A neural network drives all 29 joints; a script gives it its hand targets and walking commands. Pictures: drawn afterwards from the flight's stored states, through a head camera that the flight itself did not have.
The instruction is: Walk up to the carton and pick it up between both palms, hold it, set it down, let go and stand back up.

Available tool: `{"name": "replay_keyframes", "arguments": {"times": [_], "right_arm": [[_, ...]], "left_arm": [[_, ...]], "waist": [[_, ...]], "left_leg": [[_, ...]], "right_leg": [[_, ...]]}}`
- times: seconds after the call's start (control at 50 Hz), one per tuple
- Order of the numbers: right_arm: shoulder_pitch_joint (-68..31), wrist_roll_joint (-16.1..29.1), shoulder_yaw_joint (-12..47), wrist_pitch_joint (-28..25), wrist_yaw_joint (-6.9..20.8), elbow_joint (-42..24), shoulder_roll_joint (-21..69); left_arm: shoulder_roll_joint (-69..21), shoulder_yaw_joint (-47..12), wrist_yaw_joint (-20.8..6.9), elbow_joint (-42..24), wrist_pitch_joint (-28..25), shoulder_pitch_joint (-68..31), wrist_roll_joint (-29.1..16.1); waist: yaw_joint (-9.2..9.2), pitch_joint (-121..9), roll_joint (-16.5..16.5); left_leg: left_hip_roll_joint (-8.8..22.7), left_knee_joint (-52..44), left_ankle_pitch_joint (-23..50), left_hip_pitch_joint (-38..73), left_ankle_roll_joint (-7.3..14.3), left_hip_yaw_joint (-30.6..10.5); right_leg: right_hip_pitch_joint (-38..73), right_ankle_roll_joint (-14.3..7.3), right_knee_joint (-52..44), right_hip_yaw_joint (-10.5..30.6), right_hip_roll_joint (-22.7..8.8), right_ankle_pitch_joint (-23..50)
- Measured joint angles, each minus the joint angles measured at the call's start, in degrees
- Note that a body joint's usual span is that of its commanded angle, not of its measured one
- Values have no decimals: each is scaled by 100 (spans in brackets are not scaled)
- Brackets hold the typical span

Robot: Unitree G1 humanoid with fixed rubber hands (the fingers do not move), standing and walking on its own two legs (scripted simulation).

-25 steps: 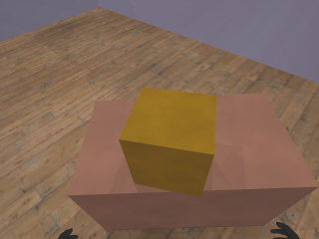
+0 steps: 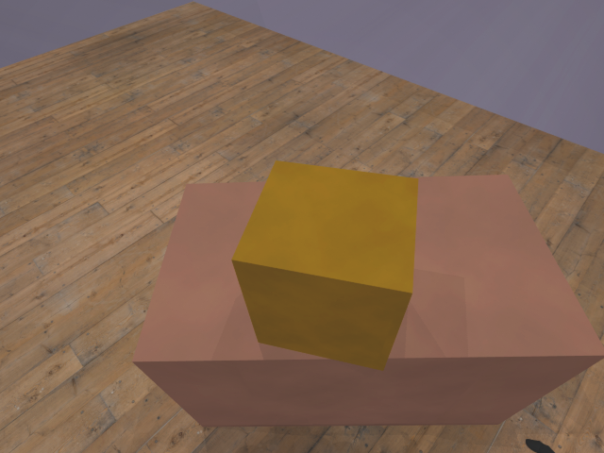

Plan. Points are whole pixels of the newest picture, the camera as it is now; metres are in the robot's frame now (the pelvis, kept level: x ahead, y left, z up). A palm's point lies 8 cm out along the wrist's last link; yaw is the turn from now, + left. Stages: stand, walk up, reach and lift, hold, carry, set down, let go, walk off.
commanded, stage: stand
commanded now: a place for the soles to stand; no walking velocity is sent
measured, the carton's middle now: (330, 268) +0.43 -0.03 -0.08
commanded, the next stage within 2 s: reach and lift in 0.10 s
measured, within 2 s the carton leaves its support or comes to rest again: neither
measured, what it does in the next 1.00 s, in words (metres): stands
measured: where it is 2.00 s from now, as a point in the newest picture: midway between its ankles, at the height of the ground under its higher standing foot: outside the picture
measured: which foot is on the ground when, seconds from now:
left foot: down 0.00-1.00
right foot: down 0.00-1.00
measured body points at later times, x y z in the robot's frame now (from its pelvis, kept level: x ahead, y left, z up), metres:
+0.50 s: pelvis +0.00 +0.00 -0.02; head +0.04 +0.02 +0.43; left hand +0.21 +0.27 -0.11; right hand +0.14 -0.31 -0.10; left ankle +0.02 +0.13 -0.75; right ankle -0.01 -0.12 -0.75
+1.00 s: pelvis +0.00 +0.00 -0.01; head +0.01 +0.01 +0.44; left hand +0.19 +0.27 -0.08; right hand +0.15 -0.25 -0.09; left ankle +0.02 +0.13 -0.75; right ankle -0.01 -0.12 -0.75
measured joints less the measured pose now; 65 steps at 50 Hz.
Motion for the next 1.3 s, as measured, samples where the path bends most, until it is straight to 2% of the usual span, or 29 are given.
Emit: {"name": "replay_keyframes", "arguments": {"times": [0.12, 0.14, 0.18, 0.22, 0.26, 0.32, 0.38, 0.48, 0.66, 0.96, 1.3], "right_arm": [[-31, 0, -5, -2, -12, -6, -3], [-142, -156, -198, -129, 28, 96, 50], [-444, -385, -632, -330, 174, 79, 156], [-705, -395, -827, -426, 306, -60, 201], [-852, -341, -836, -451, 384, -286, 265], [-793, -200, -684, -544, 383, -723, 339], [-536, -72, -542, -656, 361, -1020, 325], [-110, -1, -493, -635, 394, -1302, 226], [191, 24, -639, -702, 447, -1739, 440], [325, -124, -596, -1075, 49, -2057, 1026], [707, 184, -562, -1509, -200, -2492, 1462]], "left_arm": [[-15, 7, 4, -13, 1, -55, 0], [8, 24, 48, -278, 278, -28, -47], [99, 36, 189, -1300, 1188, -135, -175], [117, 65, 232, -2124, 1874, -464, -70], [76, 97, 187, -2771, 2353, -712, 142], [-100, 233, 61, -3418, 2698, -857, 479], [-306, 404, -24, -3766, 2754, -776, 729], [-404, 518, -7, -3899, 2715, -415, 767], [-317, 476, 105, -4015, 2351, 144, 365], [-338, 320, -45, -3729, 1390, 189, -88], [-307, 109, -224, -3365, -39, 384, -594]], "waist": [[-9, -11, 4], [-28, -34, -22], [-78, 178, -89], [-104, 491, -86], [-102, 673, -134], [-126, 778, -214], [-153, 736, -280], [-119, 590, -347], [-23, 527, -338], [-65, 357, -204], [49, 292, -235]], "left_leg": [[3, -13, -9, 16, -5, -7], [38, 202, -182, -166, -33, 82], [139, 796, -505, -550, -66, 308], [240, 1280, -395, -798, -95, 353], [285, 1573, -639, -899, -106, 392], [331, 1681, -754, -841, -95, 442], [341, 1615, -799, -659, -97, 472], [329, 1388, -798, -370, -80, 551], [326, 1158, -697, -312, -69, 618], [240, 550, -367, 105, -30, 685], [210, 408, -334, 246, -2, 744]], "right_leg": [[19, -5, -16, -7, 3, -10], [-175, -19, 208, 2, -6, -158], [-583, -58, 874, -11, -27, -351], [-804, -56, 1410, -73, 1, -603], [-909, -37, 1663, -53, 25, -734], [-854, -62, 1720, 0, 68, -788], [-666, -57, 1615, 28, 78, -798], [-405, -32, 1389, 96, 66, -773], [-367, -16, 1153, 155, 65, -647], [-34, 13, 697, 203, -8, -389], [111, 52, 510, 254, -37, -316]]}}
